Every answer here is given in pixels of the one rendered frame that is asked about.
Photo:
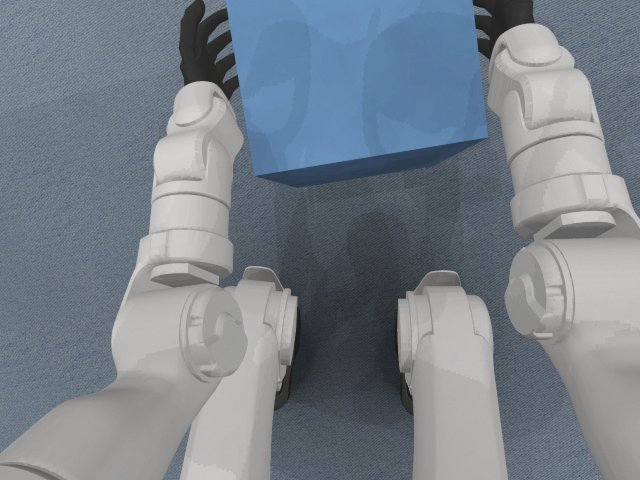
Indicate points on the robot left hand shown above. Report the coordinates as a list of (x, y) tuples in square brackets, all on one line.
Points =
[(198, 57)]

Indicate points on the robot left upper arm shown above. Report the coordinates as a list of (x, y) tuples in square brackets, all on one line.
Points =
[(171, 348)]

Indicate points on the robot right shin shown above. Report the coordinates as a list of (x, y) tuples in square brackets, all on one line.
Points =
[(479, 312)]

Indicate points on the left robot forearm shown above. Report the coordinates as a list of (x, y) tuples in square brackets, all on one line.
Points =
[(191, 195)]

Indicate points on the robot right hand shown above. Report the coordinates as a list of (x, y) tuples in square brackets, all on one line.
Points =
[(506, 14)]

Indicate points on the robot right upper arm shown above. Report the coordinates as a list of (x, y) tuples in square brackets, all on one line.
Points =
[(580, 299)]

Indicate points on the right robot thigh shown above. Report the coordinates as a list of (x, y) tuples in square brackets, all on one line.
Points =
[(457, 427)]

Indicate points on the right robot forearm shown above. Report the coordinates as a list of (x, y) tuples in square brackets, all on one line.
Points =
[(563, 184)]

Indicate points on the carton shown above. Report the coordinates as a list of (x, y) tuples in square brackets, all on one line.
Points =
[(334, 90)]

